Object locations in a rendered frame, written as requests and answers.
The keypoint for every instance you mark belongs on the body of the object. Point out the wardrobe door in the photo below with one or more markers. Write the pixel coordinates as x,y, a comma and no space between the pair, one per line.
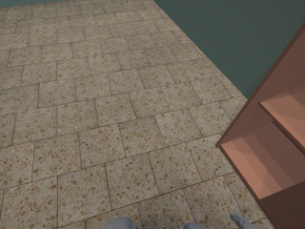
286,208

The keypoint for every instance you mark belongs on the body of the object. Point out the left robot thigh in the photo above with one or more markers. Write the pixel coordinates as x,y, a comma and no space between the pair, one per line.
121,223

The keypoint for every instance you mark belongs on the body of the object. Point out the robot right hand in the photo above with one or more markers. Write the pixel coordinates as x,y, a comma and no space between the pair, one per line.
241,221

